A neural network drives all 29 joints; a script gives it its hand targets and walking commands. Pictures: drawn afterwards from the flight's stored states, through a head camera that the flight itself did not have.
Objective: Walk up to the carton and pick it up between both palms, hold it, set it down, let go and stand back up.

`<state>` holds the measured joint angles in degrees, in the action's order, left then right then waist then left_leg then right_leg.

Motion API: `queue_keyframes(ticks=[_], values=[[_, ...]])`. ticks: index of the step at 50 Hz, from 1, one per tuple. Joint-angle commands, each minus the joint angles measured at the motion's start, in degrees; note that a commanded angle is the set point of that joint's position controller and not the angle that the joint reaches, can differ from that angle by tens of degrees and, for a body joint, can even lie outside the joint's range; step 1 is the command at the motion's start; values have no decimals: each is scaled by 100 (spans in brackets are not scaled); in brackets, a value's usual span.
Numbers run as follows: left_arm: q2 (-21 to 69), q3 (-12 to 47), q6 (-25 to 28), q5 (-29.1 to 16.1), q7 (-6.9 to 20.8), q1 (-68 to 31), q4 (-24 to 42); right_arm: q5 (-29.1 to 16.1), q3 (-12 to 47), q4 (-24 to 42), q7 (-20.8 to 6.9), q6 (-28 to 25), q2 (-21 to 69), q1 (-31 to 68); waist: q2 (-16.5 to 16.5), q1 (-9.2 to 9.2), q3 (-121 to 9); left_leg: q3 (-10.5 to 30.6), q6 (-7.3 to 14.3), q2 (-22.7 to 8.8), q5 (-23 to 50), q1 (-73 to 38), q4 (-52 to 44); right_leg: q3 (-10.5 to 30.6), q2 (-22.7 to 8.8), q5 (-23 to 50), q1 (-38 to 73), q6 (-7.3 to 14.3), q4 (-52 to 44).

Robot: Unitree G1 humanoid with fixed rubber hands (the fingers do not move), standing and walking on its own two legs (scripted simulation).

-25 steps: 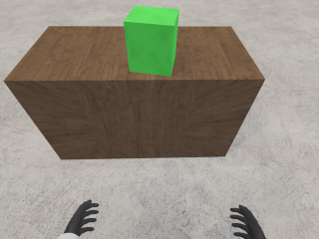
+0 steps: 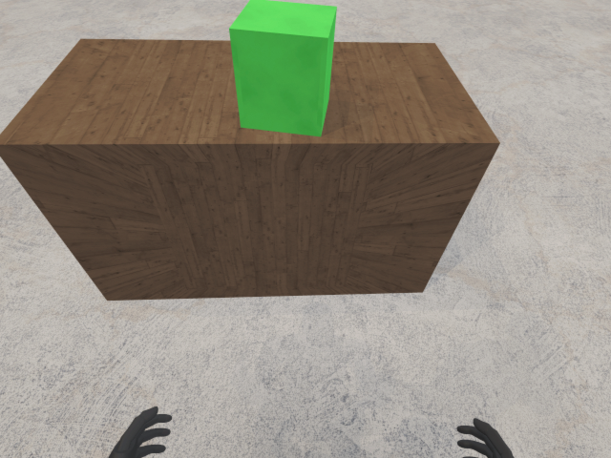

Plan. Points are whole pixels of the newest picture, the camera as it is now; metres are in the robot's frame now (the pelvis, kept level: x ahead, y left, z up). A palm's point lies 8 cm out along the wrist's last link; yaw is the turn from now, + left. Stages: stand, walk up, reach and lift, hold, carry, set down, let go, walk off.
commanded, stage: stand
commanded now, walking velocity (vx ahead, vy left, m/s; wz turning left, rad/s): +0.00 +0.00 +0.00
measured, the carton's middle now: (286, 69) +0.91 +0.08 +0.06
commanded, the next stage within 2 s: none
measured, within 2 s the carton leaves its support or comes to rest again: neither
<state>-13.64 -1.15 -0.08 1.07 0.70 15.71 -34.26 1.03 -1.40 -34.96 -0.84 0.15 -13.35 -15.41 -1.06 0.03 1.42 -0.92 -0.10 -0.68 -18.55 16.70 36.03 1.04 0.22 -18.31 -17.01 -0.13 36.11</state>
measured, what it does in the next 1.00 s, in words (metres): stands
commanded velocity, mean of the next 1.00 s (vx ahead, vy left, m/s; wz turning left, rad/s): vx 0.00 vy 0.00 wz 0.00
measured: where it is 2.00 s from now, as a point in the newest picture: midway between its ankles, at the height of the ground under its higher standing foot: outside the picture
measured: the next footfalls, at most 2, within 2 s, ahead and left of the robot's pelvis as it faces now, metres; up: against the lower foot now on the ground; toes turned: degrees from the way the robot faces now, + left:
none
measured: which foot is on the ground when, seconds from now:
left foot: down 0.00-1.00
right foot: down 0.00-1.00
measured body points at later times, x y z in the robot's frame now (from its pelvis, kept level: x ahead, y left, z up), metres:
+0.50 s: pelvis -0.01 +0.00 +0.00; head -0.01 +0.01 +0.45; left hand +0.10 +0.25 -0.10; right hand +0.10 -0.25 -0.10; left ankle +0.01 +0.12 -0.73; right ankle +0.01 -0.12 -0.73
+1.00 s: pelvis -0.01 +0.00 +0.00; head -0.01 +0.00 +0.45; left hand +0.10 +0.25 -0.10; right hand +0.09 -0.26 -0.10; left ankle +0.01 +0.12 -0.73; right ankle +0.01 -0.12 -0.73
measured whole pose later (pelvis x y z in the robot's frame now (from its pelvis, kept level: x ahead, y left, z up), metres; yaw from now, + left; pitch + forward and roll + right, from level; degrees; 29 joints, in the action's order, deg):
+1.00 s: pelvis -0.01 +0.00 +0.00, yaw -1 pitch -2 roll +0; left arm -14.0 -0.5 0.1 0.9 0.3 18.4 -37.7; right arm 0.7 -0.5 -38.0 -0.3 0.1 -14.1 -18.7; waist -0.4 0.0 0.7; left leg -2.1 0.0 -0.9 -16.5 14.5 32.6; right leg 2.2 0.4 -16.2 -15.6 -0.2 33.4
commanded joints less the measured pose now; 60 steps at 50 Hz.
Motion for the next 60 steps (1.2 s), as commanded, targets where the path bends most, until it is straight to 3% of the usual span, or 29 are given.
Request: queue_keyframes(ticks=[1, 2, 6, 9, 10, 13, 14, 17, 19, 22, 30, 32, 35, 37, 39, 46, 50, 52, 54, 56, 59, 60], values=[[-620, -211, 177, 10, -28, -47, 542, 20, -242, 563, 38, -172, -689, 183, 275, -69, -378, 483, 209, -452, 615, -10, -709, 350, -419, 682, 196, 159, -559], [-667, -213, 182, 9, -35, -43, 534, 9, -241, 576, 36, -183, -656, 164, 129, -33, -357, 472, 181, -434, 631, -18, -687, 350, -428, 718, 178, 147, -583], [-673, -228, 194, 16, -48, -43, 491, -15, -237, 561, 30, -181, -635, 72, 69, -28, -239, 462, 192, -455, 410, -73, -743, 431, -466, 535, 7, 176, -686], [-670, -235, 207, 6, -53, -5, 481, -28, -237, 533, 39, -192, -629, -11, 152, 18, -320, 485, 214, -455, 503, -89, -776, 434, -443, 610, 106, 180, -667], [-645, -236, 208, 4, -53, -16, 472, -11, -240, 526, 48, -187, -678, 52, 219, -51, -259, 480, 207, -465, 465, -54, -768, 425, -421, 580, 75, 154, -689], [-629, -206, 205, -9, -49, -38, 450, -10, -237, 506, 49, -180, -679, -34, -61, 17, -178, 466, 210, -446, 438, -81, -773, 416, -433, 496, 2, 176, -736], [-628, -203, 197, -8, -48, -4, 472, -22, -233, 495, 55, -171, -706, -24, 107, 9, -115, 456, 209, -464, 344, -4, -827, 447, -439, 452, -1, 176, -771], [-677, -198, 197, -12, -45, 57, 395, 5, -221, 467, 55, -182, -698, -66, -19, 11, -125, 453, 183, -444, 434, -142, -806, 432, -421, 427, -89, 162, -794], [-695, -237, 197, 12, -44, 82, 385, -1, -234, 467, 50, -182, -730, -32, 113, -28, -188, 465, 207, -436, 323, -89, -840, 463, -442, 389, -1, 178, -789], [-727, -222, 195, -4, -48, 71, 385, -11, -241, 408, 48, -172, -700, -97, 44, 8, -94, 462, 209, -421, 186, -67, -868, 535, -466, 248, -56, 193, -871], [-693, -192, 197, 13, -70, 177, 273, -30, -203, 322, 66, -184, -727, -102, 205, -63, -214, 439, 203, -459, 491, -99, -888, 513, -442, 748, 127, 180, -743], [-710, -181, 191, -9, -70, 173, 286, -22, -203, 325, 72, -175, -709, -232, 101, 32, -121, 412, 208, -456, 521, -135, -869, 468, -446, 733, 35, 168, -763], [-724, -182, 173, -19, -72, 186, 252, -14, -191, 318, 83, -145, -705, -212, -89, 1, -76, 411, 205, -447, 317, -225, -835, 569, -449, 329, -189, 170, -941], [-710, -182, 168, -12, -70, 189, 246, -20, -194, 273, 78, -144, -749, -300, -4, 34, -99, 444, 219, -469, 273, -124, -923, 552, -459, 324, -37, 209, -922], [-714, -198, 172, -14, -62, 184, 226, -12, -183, 269, 85, -154, -766, -224, 171, -11, 46, 471, 217, -465, 233, -25, -973, 548, -431, 407, -19, 174, -884], [-760, -172, 182, -7, -82, 230, 170, -21, -163, 242, 91, -179, -775, -241, 73, -14, -342, 436, 217, -480, 700, -271, -882, 498, -442, 917, 173, 164, -771], [-735, -168, 151, -29, -85, 219, 157, -31, -172, 216, 97, -134, -774, -284, -34, -12, 57, 405, 206, -440, 516, -191, -909, 548, -434, 677, -26, 168, -904], [-739, -151, 142, -38, -86, 217, 133, -29, -158, 155, 95, -116, -729, -390, 118, 33, 141, 368, 187, -424, 287, -109, -982, 591, -448, 457, -81, 192, -965], [-766, -154, 147, -29, -80, 233, 126, -13, -173, 151, 96, -115, -753, -398, -19, 27, -19, 382, 201, -439, 120, -193, -984, 625, -444, 127, -147, 201, -1083], [-732, -140, 161, -33, -80, 223, 118, -15, -165, 157, 93, -128, -768, -353, -106, 16, -61, 385, 191, -438, 256, -253, -968, 586, -425, 261, -149, 169, -1040], [-753, -144, 169, -37, -89, 252, 87, -12, -149, 146, 91, -146, -733, -313, 167, -23, 63, 344, 181, -466, 461, -209, -971, 588, -457, 582, -66, 167, -985], [-804, -154, 172, -31, -92, 260, 92, -21, -144, 128, 91, -148, -741, -388, 92, 4, -99, 355, 187, -463, 513, -238, -943, 577, -464, 635, -1, 180, -982]])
